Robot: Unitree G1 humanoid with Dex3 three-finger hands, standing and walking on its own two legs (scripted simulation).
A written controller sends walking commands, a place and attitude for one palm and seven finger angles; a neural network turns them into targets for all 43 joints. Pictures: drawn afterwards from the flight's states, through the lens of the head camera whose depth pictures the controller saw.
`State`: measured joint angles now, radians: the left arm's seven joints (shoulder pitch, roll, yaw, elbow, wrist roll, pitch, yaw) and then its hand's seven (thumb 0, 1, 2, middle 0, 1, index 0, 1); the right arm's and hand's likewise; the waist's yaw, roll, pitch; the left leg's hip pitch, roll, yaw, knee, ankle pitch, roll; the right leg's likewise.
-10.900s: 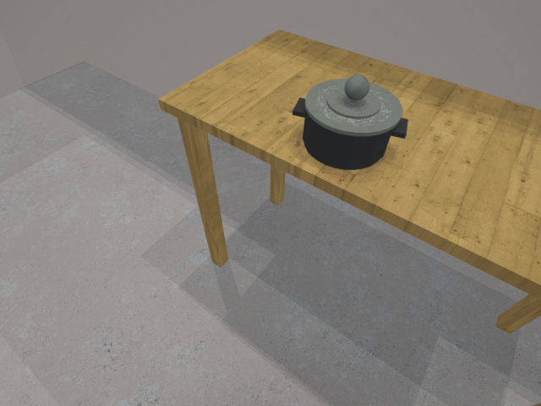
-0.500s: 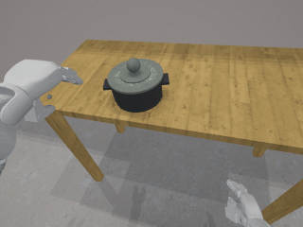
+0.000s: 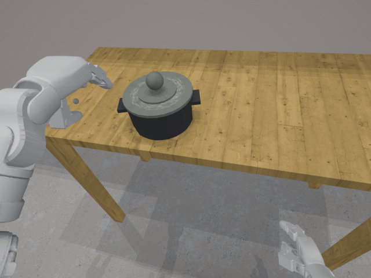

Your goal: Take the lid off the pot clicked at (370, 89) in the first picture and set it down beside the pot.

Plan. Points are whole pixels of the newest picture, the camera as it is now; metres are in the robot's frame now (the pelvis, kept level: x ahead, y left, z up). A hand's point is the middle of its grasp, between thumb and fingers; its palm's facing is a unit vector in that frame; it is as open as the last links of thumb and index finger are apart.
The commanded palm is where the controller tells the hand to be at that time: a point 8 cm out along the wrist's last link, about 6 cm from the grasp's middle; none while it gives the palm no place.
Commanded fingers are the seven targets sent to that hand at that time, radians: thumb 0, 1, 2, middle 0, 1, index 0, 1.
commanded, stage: move the open hand above the knob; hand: left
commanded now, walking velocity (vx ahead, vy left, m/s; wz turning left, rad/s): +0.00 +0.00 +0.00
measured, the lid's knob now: (154, 80) +0.54 +0.12 +0.15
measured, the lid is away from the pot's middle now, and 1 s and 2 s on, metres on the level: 0.00 0.00 0.00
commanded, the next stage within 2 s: lower the open fingers around the knob in 1.88 s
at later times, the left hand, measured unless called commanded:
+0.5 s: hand (115, 75) +0.44 +0.17 +0.24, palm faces -0.13 +0.04 -0.99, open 10.1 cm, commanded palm +0.41 +0.17 +0.30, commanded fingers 0.00 -0.38 1.61 -0.85 -0.08 -0.85 -0.08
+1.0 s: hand (132, 61) +0.48 +0.14 +0.24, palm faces -0.18 +0.03 -0.98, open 10.1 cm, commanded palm +0.47 +0.14 +0.30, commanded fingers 0.00 -0.38 1.61 -0.85 -0.08 -0.85 -0.08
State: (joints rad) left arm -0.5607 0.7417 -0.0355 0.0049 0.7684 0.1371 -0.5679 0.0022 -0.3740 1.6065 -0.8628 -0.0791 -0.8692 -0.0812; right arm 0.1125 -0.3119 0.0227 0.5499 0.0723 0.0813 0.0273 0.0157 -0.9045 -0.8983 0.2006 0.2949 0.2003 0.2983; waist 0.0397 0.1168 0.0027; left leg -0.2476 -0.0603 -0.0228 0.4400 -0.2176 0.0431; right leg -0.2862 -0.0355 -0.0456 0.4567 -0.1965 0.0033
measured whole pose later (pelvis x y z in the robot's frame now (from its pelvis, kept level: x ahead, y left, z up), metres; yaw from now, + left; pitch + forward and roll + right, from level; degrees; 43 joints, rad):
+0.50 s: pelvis +0.01 +0.00 +0.00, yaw -1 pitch +3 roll +1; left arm -0.85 0.63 -0.19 0.27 0.84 0.21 -0.56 0.00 -0.37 1.61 -0.86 -0.08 -0.87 -0.08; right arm 0.15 -0.30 0.03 0.57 0.08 0.12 0.03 0.01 -0.91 -0.90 0.20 0.29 0.20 0.30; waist -0.01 0.10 -0.01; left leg -0.24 -0.06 -0.01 0.43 -0.23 0.05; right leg -0.30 -0.04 -0.03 0.47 -0.22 0.01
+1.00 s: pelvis +0.02 +0.00 +0.00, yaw -1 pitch +4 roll +1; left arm -1.08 0.55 -0.29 0.54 0.88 0.25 -0.56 0.00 -0.37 1.61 -0.86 -0.08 -0.87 -0.08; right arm 0.19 -0.29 0.02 0.59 0.07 0.11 0.03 0.01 -0.91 -0.90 0.20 0.29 0.20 0.30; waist -0.04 0.07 -0.03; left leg -0.26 -0.07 -0.01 0.42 -0.24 0.05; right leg -0.31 -0.04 -0.03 0.46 -0.22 0.01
